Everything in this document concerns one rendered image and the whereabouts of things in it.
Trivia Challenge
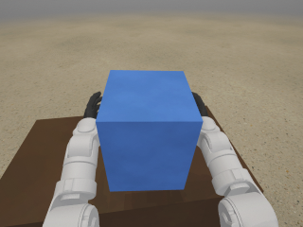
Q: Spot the pedestal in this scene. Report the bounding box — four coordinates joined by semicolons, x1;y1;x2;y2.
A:
0;105;264;227

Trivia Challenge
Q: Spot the carton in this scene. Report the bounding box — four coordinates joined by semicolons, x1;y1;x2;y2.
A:
96;70;204;192

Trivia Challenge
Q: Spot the robot left forearm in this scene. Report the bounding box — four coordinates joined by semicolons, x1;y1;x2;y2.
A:
43;117;100;227

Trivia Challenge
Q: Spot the left robot upper arm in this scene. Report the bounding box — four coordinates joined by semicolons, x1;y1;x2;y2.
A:
44;203;99;227

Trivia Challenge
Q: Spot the left robot hand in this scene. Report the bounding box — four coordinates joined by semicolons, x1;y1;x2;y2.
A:
83;91;102;119

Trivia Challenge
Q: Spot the right robot hand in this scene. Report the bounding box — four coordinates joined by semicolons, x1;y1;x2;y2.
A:
191;92;209;117

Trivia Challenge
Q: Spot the right robot upper arm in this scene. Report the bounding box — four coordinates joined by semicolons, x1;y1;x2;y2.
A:
218;192;278;227

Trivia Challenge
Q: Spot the robot right forearm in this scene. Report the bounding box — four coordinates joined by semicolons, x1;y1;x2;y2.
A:
197;116;279;227

